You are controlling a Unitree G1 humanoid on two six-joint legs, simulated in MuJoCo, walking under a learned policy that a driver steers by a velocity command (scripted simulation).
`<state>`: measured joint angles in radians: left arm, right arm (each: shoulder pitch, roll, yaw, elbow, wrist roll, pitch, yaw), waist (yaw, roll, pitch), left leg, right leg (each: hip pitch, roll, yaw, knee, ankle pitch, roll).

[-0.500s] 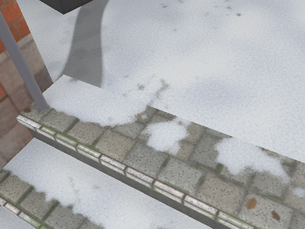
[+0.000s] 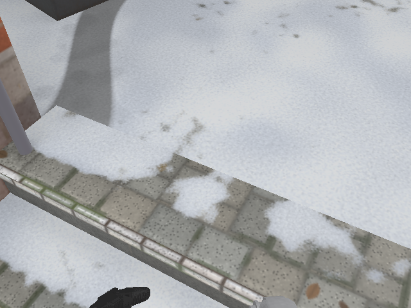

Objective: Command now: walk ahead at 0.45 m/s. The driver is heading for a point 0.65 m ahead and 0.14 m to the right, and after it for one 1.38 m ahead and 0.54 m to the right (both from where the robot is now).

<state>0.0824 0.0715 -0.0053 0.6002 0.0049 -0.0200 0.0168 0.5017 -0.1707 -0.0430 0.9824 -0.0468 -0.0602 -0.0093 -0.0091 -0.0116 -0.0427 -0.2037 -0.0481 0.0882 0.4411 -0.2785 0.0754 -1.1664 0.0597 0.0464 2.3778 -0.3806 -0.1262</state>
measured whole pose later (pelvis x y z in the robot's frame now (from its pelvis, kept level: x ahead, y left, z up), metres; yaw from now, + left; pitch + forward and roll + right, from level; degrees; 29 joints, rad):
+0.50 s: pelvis +0.17 -0.05 +0.15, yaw +1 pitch +3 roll +0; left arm 0.43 0.18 0.05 0.98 0.03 -0.07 0.01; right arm 0.13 -0.11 -0.02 0.59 -0.05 -0.03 0.00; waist -0.01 0.03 -0.03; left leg -1.06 -0.01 -0.09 1.70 -0.09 0.07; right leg -0.33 0.04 -0.14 0.70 -0.43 -0.09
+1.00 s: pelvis +0.55 +0.03 +0.25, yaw -5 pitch +9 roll +4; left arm 0.40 0.19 0.02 1.01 0.07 -0.12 -0.13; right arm 0.06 -0.19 0.03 0.88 -0.03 -0.07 0.06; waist 0.00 -0.05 -0.10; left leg -0.82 -0.01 0.19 1.12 -0.45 0.08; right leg -0.58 0.02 0.21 1.72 -0.04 -0.11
